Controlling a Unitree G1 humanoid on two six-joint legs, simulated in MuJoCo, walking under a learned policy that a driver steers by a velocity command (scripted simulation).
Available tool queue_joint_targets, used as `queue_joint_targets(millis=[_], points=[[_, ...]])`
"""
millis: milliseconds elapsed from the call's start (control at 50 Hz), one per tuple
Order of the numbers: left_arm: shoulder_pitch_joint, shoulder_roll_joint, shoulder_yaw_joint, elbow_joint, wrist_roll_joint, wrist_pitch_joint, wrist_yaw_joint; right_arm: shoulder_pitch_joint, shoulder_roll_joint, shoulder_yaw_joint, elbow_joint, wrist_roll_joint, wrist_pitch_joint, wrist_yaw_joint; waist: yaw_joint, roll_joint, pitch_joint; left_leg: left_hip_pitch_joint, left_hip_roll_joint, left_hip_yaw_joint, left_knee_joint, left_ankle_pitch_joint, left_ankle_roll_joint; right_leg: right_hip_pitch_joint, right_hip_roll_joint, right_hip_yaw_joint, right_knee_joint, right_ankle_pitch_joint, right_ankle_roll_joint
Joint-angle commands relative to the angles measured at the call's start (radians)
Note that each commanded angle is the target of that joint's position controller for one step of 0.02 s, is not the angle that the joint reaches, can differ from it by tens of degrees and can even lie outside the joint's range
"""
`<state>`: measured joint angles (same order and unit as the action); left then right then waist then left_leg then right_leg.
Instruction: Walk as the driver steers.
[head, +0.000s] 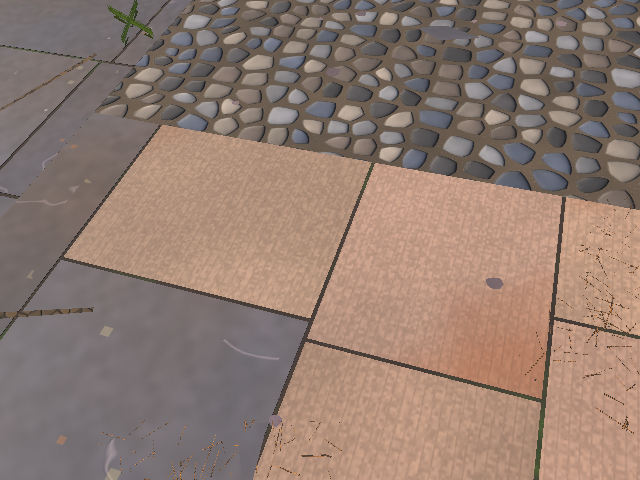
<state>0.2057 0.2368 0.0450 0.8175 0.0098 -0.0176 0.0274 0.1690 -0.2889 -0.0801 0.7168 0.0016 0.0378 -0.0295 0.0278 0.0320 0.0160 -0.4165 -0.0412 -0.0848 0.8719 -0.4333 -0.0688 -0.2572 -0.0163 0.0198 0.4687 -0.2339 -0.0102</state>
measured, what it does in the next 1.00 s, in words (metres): walks ahead: left foot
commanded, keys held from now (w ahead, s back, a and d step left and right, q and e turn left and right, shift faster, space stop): no key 0.42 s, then w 0.50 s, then no key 0.08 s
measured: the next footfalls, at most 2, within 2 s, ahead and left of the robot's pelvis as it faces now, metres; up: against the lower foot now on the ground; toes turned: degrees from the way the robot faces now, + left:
left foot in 0.10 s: +0.02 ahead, +0.15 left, +0.00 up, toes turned -3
left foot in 1.10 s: +0.40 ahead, +0.12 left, +0.00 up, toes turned +1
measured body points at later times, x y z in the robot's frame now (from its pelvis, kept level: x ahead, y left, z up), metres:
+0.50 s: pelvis +0.00 +0.02 -0.01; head +0.00 +0.03 +0.44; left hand +0.07 +0.29 -0.14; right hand +0.10 -0.22 -0.14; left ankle -0.02 +0.15 -0.74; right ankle +0.00 -0.12 -0.74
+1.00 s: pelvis +0.15 +0.00 +0.00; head +0.18 -0.02 +0.45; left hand +0.07 +0.25 -0.13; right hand +0.38 -0.23 -0.10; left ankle +0.34 +0.15 -0.70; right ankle +0.01 -0.10 -0.74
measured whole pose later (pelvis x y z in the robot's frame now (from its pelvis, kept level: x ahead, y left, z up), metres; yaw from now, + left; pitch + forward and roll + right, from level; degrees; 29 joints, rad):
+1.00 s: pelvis +0.15 +0.00 +0.00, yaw +0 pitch +1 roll +0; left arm 0.48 0.20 0.02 1.00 0.00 -0.08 0.01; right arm 0.01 -0.25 -0.05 0.79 0.02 -0.08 0.03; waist 0.10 0.04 0.03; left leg -0.63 0.07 0.01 0.61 0.03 0.01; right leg 0.11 0.02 -0.02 0.17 -0.30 -0.04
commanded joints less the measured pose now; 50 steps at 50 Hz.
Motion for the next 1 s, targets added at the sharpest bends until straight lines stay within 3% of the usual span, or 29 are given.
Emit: queue_joint_targets(millis=[20, 60, 80, 100, 120, 140, 160, 180, 240, 420, 440, 460, 480, 520, 560, 580, 620, 640, 660, 680, 700, 720, 740, 800, 840, 900, 1000], points=[[-0.018, 0.155, 0.030, -0.050, -0.003, 0.002, 0.001, -0.047, -0.012, 0.008, -0.069, 0.011, -0.014, 0.004, 0.010, -0.232, -0.084, 0.075, 0.022, 0.068, -0.215, 0.018, -0.014, 0.122, -0.173, 0.157, -0.081, 0.421, -0.183], [-0.018, 0.162, 0.028, -0.042, -0.019, 0.005, -0.002, 0.000, -0.032, 0.001, -0.041, 0.014, -0.016, 0.004, -0.020, -0.215, -0.071, 0.183, 0.016, 0.089, -0.470, 0.219, 0.012, 0.105, -0.167, 0.163, -0.058, 0.398, -0.166], [0.014, 0.156, 0.025, -0.030, -0.024, -0.001, -0.004, 0.005, -0.053, -0.002, -0.034, 0.006, -0.015, 0.003, -0.017, -0.194, -0.065, 0.253, 0.030, 0.060, -0.544, 0.318, 0.034, 0.073, -0.160, 0.169, -0.060, 0.360, -0.134], [0.030, 0.142, 0.017, -0.028, -0.011, -0.015, -0.010, 0.019, -0.094, -0.007, -0.040, -0.004, -0.014, -0.004, -0.010, -0.138, -0.096, 0.358, 0.097, -0.011, -0.519, 0.452, 0.062, 0.011, -0.146, 0.158, -0.050, 0.284, -0.085], [0.055, 0.130, 0.013, -0.034, 0.011, -0.033, -0.024, 0.033, -0.160, -0.021, -0.036, -0.009, -0.009, -0.011, 0.030, 0.003, -0.125, 0.421, 0.168, -0.063, -0.424, 0.635, 0.110, -0.049, -0.078, 0.087, -0.012, 0.178, -0.042], [0.039, 0.098, 0.006, -0.024, 0.010, -0.039, -0.025, 0.021, -0.107, -0.012, -0.017, -0.010, -0.010, 0.001, 0.021, 0.091, -0.139, 0.319, 0.156, -0.056, -0.427, 0.460, 0.148, 0.015, -0.028, 0.016, -0.022, 0.057, 0.006], [-0.022, 0.124, 0.010, -0.020, 0.009, -0.037, -0.023, -0.001, -0.057, -0.001, -0.024, -0.014, -0.015, 0.012, -0.008, 0.049, -0.086, 0.260, 0.130, -0.053, -0.449, 0.354, 0.140, 0.026, -0.020, 0.006, -0.005, 0.046, 0.030], [-0.047, 0.119, 0.011, -0.021, 0.006, -0.031, -0.019, -0.003, -0.046, 0.004, -0.015, -0.021, -0.021, 0.013, -0.012, 0.035, -0.066, 0.226, 0.121, -0.048, -0.460, 0.306, 0.125, 0.029, -0.020, 0.002, 0.001, 0.058, 0.032], [-0.031, 0.113, 0.012, -0.005, 0.003, -0.010, -0.005, 0.005, -0.055, 0.007, 0.002, -0.016, -0.042, 0.011, -0.004, 0.042, -0.011, 0.166, 0.103, -0.034, -0.463, 0.277, 0.104, 0.034, -0.024, 0.009, 0.003, 0.078, 0.023], [-0.014, 0.107, 0.016, 0.068, -0.002, -0.002, 0.005, 0.028, -0.041, 0.018, 0.060, -0.011, -0.057, 0.004, -0.008, -0.008, 0.004, 0.152, 0.089, -0.025, -0.464, 0.234, 0.103, 0.050, -0.023, 0.011, -0.004, 0.083, 0.032], [0.005, 0.099, 0.015, 0.084, -0.003, 0.000, 0.006, 0.051, -0.040, 0.018, 0.077, -0.009, -0.055, 0.003, -0.011, -0.003, -0.019, 0.163, 0.081, -0.020, -0.475, 0.125, 0.108, 0.055, -0.006, -0.009, 0.005, -0.003, 0.030], [0.007, 0.102, 0.018, 0.093, -0.011, 0.001, 0.007, 0.067, -0.063, 0.010, 0.087, -0.002, -0.051, 0.001, -0.022, 0.014, -0.003, 0.161, 0.080, -0.035, -0.495, -0.059, 0.129, 0.016, 0.026, -0.045, 0.049, -0.136, 0.024], [-0.003, 0.101, 0.019, 0.089, -0.017, -0.002, 0.008, 0.081, -0.091, 0.001, 0.091, 0.003, -0.048, 0.000, -0.034, 0.054, 0.029, 0.145, 0.115, -0.094, -0.539, -0.240, 0.162, -0.048, 0.048, -0.073, 0.104, -0.240, 0.016], [-0.045, 0.083, 0.016, 0.061, -0.027, -0.025, 0.002, 0.126, -0.129, -0.009, 0.101, 0.012, -0.058, 0.001, -0.058, 0.153, 0.096, 0.143, 0.261, -0.316, -0.668, -0.444, 0.254, -0.169, 0.046, -0.085, 0.254, -0.244, -0.004], [-0.035, 0.090, 0.022, 0.058, -0.039, -0.055, -0.013, 0.105, -0.126, -0.010, 0.105, 0.019, -0.077, -0.001, -0.039, 0.171, 0.135, 0.122, 0.329, -0.401, -0.702, -0.387, 0.298, -0.196, -0.008, -0.032, 0.309, -0.234, -0.048], [-0.007, 0.087, 0.022, 0.067, -0.044, -0.068, -0.022, 0.072, -0.114, -0.007, 0.097, 0.024, -0.082, 0.001, -0.016, 0.164, 0.128, 0.123, 0.320, -0.367, -0.688, -0.323, 0.285, -0.161, -0.019, -0.029, 0.253, -0.246, -0.070], [0.142, 0.085, 0.031, 0.140, -0.039, -0.084, -0.034, -0.027, -0.090, 0.001, 0.075, 0.034, -0.078, 0.008, 0.071, 0.109, 0.083, 0.003, 0.209, -0.193, -0.592, -0.174, 0.215, 0.142, 0.020, -0.070, 0.026, -0.072, -0.083], [0.229, 0.109, 0.041, 0.177, -0.026, -0.085, -0.035, -0.043, -0.048, 0.012, 0.065, 0.025, -0.083, 0.009, 0.093, 0.021, 0.046, -0.051, 0.136, -0.091, -0.426, -0.062, 0.171, 0.256, -0.025, 0.021, -0.027, -0.056, -0.079], [0.326, 0.195, 0.059, 0.191, -0.021, -0.087, -0.032, -0.051, 0.020, 0.029, 0.039, 0.021, -0.093, 0.009, 0.101, -0.238, 0.008, -0.201, 0.016, 0.075, -0.092, -0.015, 0.096, 0.369, -0.226, 0.374, -0.212, -0.259, -0.157], [0.351, 0.243, 0.062, 0.186, -0.009, -0.097, -0.045, -0.066, -0.025, 0.015, 0.010, 0.040, -0.109, 0.003, 0.102, -0.335, 0.039, -0.358, -0.017, 0.030, 0.113, -0.147, 0.095, 0.373, -0.379, 0.710, -0.334, -0.359, -0.275], [0.266, 0.183, 0.042, 0.159, -0.007, -0.104, -0.042, -0.039, -0.061, 0.006, 0.025, 0.053, -0.122, 0.008, 0.053, -0.207, 0.093, -0.421, 0.056, -0.027, 0.237, -0.088, 0.114, 0.343, -0.382, 0.668, -0.322, -0.384, -0.276], [0.218, 0.145, 0.031, 0.138, -0.013, -0.107, -0.040, -0.012, -0.060, 0.006, 0.046, 0.049, -0.130, 0.017, 0.030, -0.157, 0.105, -0.438, 0.092, -0.021, 0.260, 0.018, 0.135, 0.334, -0.333, 0.554, -0.318, -0.363, -0.238], [0.189, 0.149, 0.029, 0.125, -0.015, -0.106, -0.042, -0.009, -0.056, 0.004, 0.059, 0.038, -0.136, 0.020, 0.018, -0.126, 0.095, -0.437, 0.118, -0.002, 0.241, 0.102, 0.146, 0.333, -0.297, 0.467, -0.326, -0.293, -0.202], [0.232, 0.096, 0.007, 0.135, -0.010, -0.095, -0.040, -0.049, -0.040, -0.002, 0.062, 0.018, -0.134, 0.036, 0.027, -0.131, 0.067, -0.381, 0.145, 0.047, 0.140, 0.254, 0.126, 0.333, -0.216, 0.257, -0.343, 0.032, -0.159], [0.267, 0.107, 0.007, 0.145, -0.010, -0.086, -0.031, -0.091, -0.016, 0.004, 0.050, 0.016, -0.127, 0.042, 0.037, -0.121, 0.065, -0.381, 0.139, 0.077, 0.060, 0.309, 0.097, 0.335, -0.196, 0.179, -0.344, 0.183, -0.165], [0.273, 0.135, 0.009, 0.139, -0.007, -0.075, -0.018, -0.203, 0.014, 0.021, 0.014, 0.020, -0.128, 0.050, 0.057, -0.114, 0.090, -0.317, 0.120, 0.105, -0.134, 0.416, 0.070, 0.266, -0.175, 0.104, -0.366, 0.233, -0.161], [0.308, 0.147, 0.011, 0.160, -0.014, -0.059, -0.010, -0.304, 0.003, 0.030, -0.024, 0.021, -0.138, 0.074, 0.059, -0.138, 0.124, -0.150, 0.062, 0.136, -0.324, 0.509, 0.090, 0.224, -0.180, 0.033, -0.310, 0.465, -0.144]])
